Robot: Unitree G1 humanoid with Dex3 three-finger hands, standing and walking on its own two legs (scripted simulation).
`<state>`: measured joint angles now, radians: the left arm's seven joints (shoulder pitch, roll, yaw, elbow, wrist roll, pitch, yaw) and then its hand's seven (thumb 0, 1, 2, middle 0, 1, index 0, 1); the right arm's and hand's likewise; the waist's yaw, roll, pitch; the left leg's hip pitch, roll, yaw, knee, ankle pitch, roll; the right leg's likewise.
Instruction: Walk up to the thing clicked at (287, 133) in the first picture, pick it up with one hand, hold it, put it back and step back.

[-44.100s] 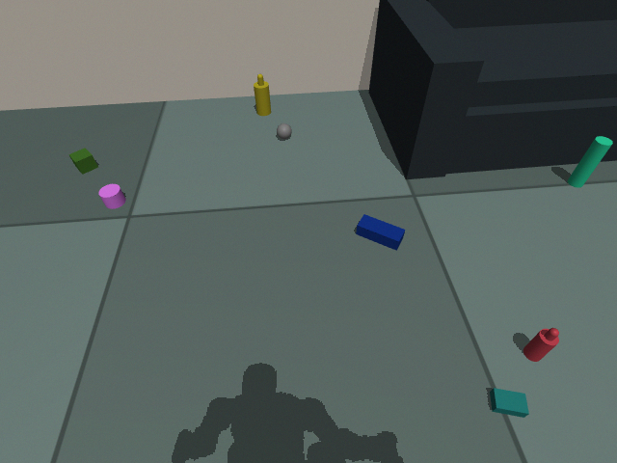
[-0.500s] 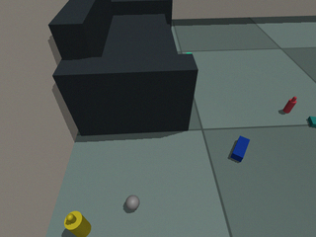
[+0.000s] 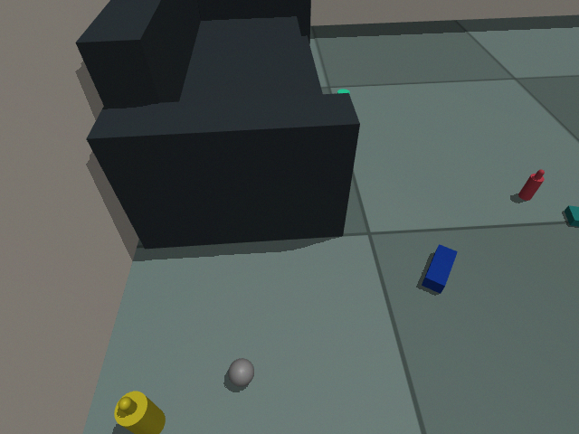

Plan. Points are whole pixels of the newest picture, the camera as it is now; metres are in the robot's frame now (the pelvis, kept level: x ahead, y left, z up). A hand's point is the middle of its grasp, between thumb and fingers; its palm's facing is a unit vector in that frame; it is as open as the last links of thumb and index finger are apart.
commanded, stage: stand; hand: left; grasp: from above
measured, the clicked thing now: (241, 372) +0.46 +0.20 -0.74
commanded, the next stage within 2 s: step back in 0.90 s
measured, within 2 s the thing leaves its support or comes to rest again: neither
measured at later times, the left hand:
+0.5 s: hand out of the picture +0.08 +0.24 -0.16, palm faces +0.01 -0.94 -0.34, open 7.4 cm
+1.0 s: hand out of the picture +0.07 +0.25 -0.16, palm faces +0.01 -0.93 -0.36, open 7.4 cm
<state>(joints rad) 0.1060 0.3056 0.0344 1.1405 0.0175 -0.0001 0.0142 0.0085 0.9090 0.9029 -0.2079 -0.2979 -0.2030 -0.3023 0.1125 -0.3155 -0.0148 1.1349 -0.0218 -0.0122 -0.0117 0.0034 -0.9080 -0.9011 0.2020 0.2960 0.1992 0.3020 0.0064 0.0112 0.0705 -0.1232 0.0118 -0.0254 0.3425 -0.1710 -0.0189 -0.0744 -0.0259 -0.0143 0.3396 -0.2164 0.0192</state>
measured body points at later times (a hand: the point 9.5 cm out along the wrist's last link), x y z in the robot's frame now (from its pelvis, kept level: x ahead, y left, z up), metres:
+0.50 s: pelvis +0.01 -0.01 +0.00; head +0.02 -0.01 +0.45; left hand +0.08 +0.29 -0.13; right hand +0.08 -0.30 -0.14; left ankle +0.01 +0.13 -0.75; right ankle -0.02 -0.13 -0.75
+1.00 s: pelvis -0.01 -0.01 +0.00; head +0.02 -0.01 +0.44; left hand +0.07 +0.30 -0.13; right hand +0.07 -0.31 -0.14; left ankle +0.01 +0.13 -0.75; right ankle -0.02 -0.13 -0.75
